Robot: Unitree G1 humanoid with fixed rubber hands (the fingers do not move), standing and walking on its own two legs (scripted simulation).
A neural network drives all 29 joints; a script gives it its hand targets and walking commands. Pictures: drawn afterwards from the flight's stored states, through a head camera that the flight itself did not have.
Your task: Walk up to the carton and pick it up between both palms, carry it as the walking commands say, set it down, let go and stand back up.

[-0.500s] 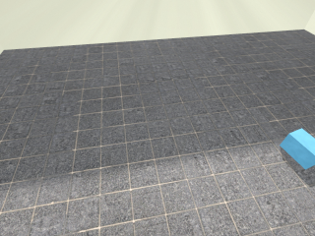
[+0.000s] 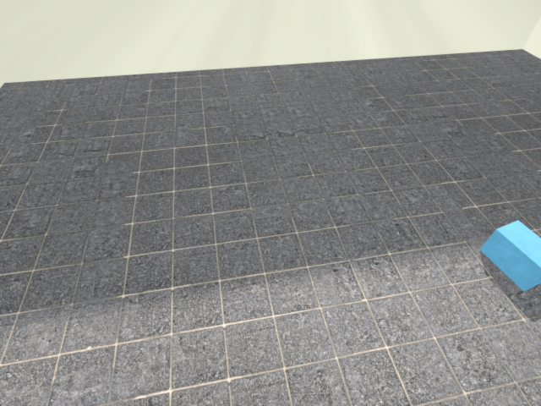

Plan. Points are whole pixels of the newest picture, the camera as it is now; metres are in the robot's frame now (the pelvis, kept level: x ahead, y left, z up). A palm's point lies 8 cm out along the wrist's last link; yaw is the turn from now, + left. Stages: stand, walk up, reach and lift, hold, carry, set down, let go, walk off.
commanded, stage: stand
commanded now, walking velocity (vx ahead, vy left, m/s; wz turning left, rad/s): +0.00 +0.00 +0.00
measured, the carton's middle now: (520, 254) +0.92 -1.09 -0.71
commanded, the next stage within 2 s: walk up in 0.04 s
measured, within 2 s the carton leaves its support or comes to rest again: neither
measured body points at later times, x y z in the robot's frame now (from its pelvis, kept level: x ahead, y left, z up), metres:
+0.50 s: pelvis +0.03 -0.05 -0.02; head +0.03 -0.06 +0.43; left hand +0.20 +0.26 -0.11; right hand +0.04 -0.42 -0.11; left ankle +0.01 +0.12 -0.75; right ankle +0.05 -0.22 -0.74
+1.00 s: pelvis +0.15 -0.18 -0.03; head +0.18 -0.20 +0.42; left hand +0.47 -0.02 -0.12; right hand -0.05 -0.47 -0.12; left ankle +0.16 -0.01 -0.75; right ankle +0.16 -0.33 -0.74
